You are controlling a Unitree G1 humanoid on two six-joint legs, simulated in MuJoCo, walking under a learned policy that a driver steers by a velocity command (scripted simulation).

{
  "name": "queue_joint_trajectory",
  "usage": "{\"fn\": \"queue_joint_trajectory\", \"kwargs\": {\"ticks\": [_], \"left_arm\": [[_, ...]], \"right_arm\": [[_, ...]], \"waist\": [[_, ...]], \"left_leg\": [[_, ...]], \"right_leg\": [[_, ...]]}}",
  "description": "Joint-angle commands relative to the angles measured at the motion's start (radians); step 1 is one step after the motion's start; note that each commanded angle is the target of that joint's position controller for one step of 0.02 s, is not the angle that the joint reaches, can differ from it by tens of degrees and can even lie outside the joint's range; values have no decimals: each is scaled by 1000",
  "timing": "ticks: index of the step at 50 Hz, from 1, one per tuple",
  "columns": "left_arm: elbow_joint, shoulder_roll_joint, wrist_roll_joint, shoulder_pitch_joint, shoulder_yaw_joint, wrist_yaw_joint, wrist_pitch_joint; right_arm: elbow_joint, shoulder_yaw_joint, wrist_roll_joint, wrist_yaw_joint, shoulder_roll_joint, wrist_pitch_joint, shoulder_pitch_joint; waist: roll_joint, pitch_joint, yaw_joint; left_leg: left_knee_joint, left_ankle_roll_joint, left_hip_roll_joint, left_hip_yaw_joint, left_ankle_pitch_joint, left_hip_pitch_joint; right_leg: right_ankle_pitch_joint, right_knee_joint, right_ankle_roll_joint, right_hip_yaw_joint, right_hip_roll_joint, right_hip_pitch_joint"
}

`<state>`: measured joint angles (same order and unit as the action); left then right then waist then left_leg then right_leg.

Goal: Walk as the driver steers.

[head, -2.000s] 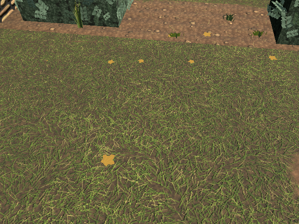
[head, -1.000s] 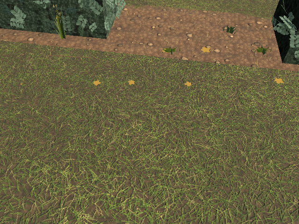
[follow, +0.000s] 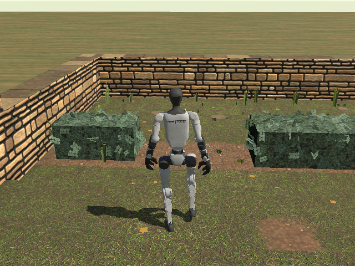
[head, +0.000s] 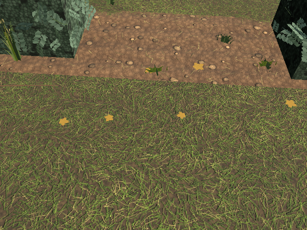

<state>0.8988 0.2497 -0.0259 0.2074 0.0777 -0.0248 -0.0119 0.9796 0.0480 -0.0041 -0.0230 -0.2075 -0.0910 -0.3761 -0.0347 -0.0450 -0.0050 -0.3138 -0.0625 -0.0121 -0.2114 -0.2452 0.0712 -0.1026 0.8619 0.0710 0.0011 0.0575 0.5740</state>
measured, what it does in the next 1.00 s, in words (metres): goes down, turning right: right foot, then left foot 0.17 m lower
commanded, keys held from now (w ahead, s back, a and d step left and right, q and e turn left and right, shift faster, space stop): w+e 0.68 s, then w+q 0.32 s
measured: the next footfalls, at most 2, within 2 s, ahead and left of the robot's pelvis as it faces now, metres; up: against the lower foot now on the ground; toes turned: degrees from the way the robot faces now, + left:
right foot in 0.20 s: +0.15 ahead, -0.09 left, +0.00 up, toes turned -11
left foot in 0.82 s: +0.63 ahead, -0.04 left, -0.17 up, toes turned -28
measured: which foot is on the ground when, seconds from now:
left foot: down 0.00-0.20, up 0.22-0.80, down 0.82-1.00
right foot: up 0.00-0.18, down 0.20-0.80, up 0.82-1.00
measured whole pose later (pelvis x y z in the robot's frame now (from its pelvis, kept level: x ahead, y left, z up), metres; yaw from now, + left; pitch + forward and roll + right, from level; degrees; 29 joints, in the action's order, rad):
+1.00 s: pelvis +0.54 -0.08 -0.18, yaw -23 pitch +1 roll +1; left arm 0.84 0.26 -0.06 0.18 0.02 0.00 0.03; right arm 0.98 0.05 -0.02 0.01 -0.19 -0.07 -0.40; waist -0.06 -0.06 -0.01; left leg -0.49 -0.08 -0.12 0.03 -0.21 0.28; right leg -0.32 1.33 0.03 0.02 0.02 0.64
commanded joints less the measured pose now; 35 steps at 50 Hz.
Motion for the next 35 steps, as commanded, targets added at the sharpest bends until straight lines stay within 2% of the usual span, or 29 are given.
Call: {"fn": "queue_joint_trajectory", "kwargs": {"ticks": [1, 3, 4, 5, 6, 7, 8, 9, 10, 11, 12, 13, 14, 15, 16, 17, 18, 19, 20, 21, 22, 23, 25, 27, 29, 30, 32, 33, 35], "left_arm": [[-84, -6, -8, -51, -18, -13, 0], [-104, 11, -6, -82, -19, -18, -2], [-72, 52, -25, -1, -1, -19, -4], [-87, 60, -24, -1, -2, -18, -5], [-106, 47, -4, -49, -6, -17, -4], [-109, 47, -8, -59, -5, -18, -7], [-102, 47, -2, -24, 1, -16, -4], [-64, 72, -9, 100, 16, -13, 0], [-21, 132, -21, 263, 38, 1, 16], [-37, 253, -6, 210, 58, 8, 30], [-42, 240, 36, 228, 53, 1, 35], [-43, 211, 35, 192, 45, 7, 34], [-50, 171, 34, 148, 34, 11, 35], [-66, 149, 34, 111, 25, 21, 32], [-74, 133, 36, 89, 16, 31, 37], [-72, 124, 38, 98, 8, 33, 47], [-62, 139, 34, 121, 10, 33, 53], [-52, 158, 7, 148, 13, 27, 65], [-49, 159, 10, 170, 11, 26, 71], [-9, 161, 19, 240, 8, 32, 84], [2, 161, 20, 274, 6, 37, 91], [11, 171, 25, 251, 9, 47, 93], [3, 156, 14, 248, 3, 53, 88], [-5, 149, 7, 269, -5, 58, 83], [-8, 154, -6, 304, -8, 67, 76], [-8, 158, -3, 314, -10, 70, 73], [-16, 168, -15, 341, -7, 76, 71], [-16, 166, -18, 353, -6, 81, 70], [-20, 163, -23, 355, -4, 92, 75]], "right_arm": [[-53, 23, -3, -5, -131, -15, 33], [-47, 24, -12, -2, -131, -6, 12], [-59, 28, -38, -3, -146, -12, 11], [-62, 28, -25, -6, -151, -5, 30], [-69, 30, -16, -4, -159, 12, 40], [-56, 37, -21, -9, -183, 25, 5], [-39, 39, -18, -14, -196, 39, -26], [-42, 45, -17, -7, -203, 50, -27], [-65, 47, -5, -3, -199, 56, 21], [-125, 31, -19, 19, -84, 50, -8], [-156, 47, -37, 24, -167, 42, 99], [-168, 53, -14, 28, -181, 31, 137], [-150, 57, -3, 24, -188, 26, 125], [-143, 59, -17, 26, -187, 33, 134], [-139, 57, -34, 28, -170, 49, 122], [-141, 55, -40, 30, -154, 69, 126], [-145, 48, -46, 33, -131, 84, 133], [-142, 49, -43, 39, -132, 90, 127], [-153, 49, -40, 42, -128, 92, 149], [-195, 63, -32, 36, -155, 91, 265], [-212, 66, -32, 35, -167, 91, 307], [-223, 58, -39, 43, -165, 87, 342], [-226, 55, -43, 59, -148, 84, 372], [-243, 46, -43, 73, -132, 80, 398], [-274, 45, -46, 77, -146, 68, 448], [-287, 41, -41, 77, -142, 66, 465], [-314, 34, -45, 82, -146, 54, 497], [-329, 29, -43, 79, -146, 48, 520], [-336, 25, -25, 72, -140, 27, 521]], "waist": [[145, 10, 18], [133, 1, 3], [128, 69, 29], [117, 52, 52], [111, 6, 26], [129, -2, 10], [135, 24, 22], [143, 99, 67], [10, 166, 164], [-236, 148, 61], [-123, 119, 104], [-72, 41, 78], [-8, -7, 45], [31, -16, 23], [28, -10, 1], [30, 0, 0], [25, 11, -3], [30, 19, 6], [24, 16, 10], [9, -8, 41], [-14, -21, 57], [-11, -43, 45], [-23, -23, 63], [-27, -19, 73], [-12, -28, 98], [-38, -33, 102], [-44, -41, 128], [-43, -47, 142], [-35, -71, 153]], "left_leg": [[84, -50, 231, 32, 561, 90], [57, -61, 256, 22, 556, 42], [-48, -80, 297, 26, 719, -21], [-69, -75, 335, 35, 744, -43], [-70, -65, 304, 1, 729, -28], [-123, -69, 302, 3, 837, -58], [-219, -67, 308, 1, 894, -97], [-400, -58, 302, -6, 884, -84], [-718, -16, 258, -38, 686, 83], [-1021, 44, 32, 0, -273, 551], [-1035, 55, 7, 212, -304, 707], [-995, 58, 65, 250, -233, 714], [-919, 66, 99, 252, -183, 659], [-842, 77, 112, 250, -156, 611], [-790, 93, 120, 252, -130, 563], [-745, 105, 107, 231, -109, 520], [-738, 112, 91, 213, -86, 500], [-750, 100, 91, 210, 7, 514], [-735, 96, 94, 211, 51, 531], [-664, 93, 102, 265, 116, 643], [-631, 94, 103, 272, 137, 708], [-490, 93, 88, 267, 259, 655], [-433, 90, 63, 249, 407, 614], [-404, 87, 53, 247, 476, 588], [-390, 71, 57, 268, 504, 650], [-381, 66, 53, 270, 512, 662], [-362, 58, 45, 289, 503, 702], [-332, 59, 40, 296, 497, 694], [-199, 68, 49, 291, 530, 636]], "right_leg": [[77, -55, 5, -77, -26, -109], [26, -94, 22, -91, -27, -109], [147, 101, 53, -109, -31, -127], [4, 18, 75, -23, 15, -95], [-229, -115, 74, -94, -48, -123], [-303, -127, 84, -146, -90, -166], [-316, -174, 105, -156, -115, -213], [-306, -227, 132, -132, -132, -339], [-275, -425, 183, 32, -60, -547], [-111, -518, 318, 568, 228, -784], [29, -563, 395, 697, 255, -768], [120, -550, 373, 557, 248, -702], [216, -546, 337, 458, 218, -598], [240, -564, 292, 391, 169, -554], [271, -579, 271, 352, 139, -520], [314, -592, 257, 310, 114, -489], [368, -588, 256, 289, 98, -472], [372, -585, 253, 273, 98, -484], [375, -586, 245, 273, 89, -475], [241, -599, 200, 299, 72, -556], [207, -604, 193, 329, 78, -602], [103, -605, 172, 291, 32, -514], [48, -551, 179, 304, 16, -476], [10, -494, 188, 340, 13, -422], [-51, -405, 205, 406, 27, -441], [-44, -368, 205, 422, 27, -445], [-25, -285, 207, 470, 20, -487], [-15, -242, 199, 474, 6, -499], [-20, -203, 166, 470, -15, -521]]}}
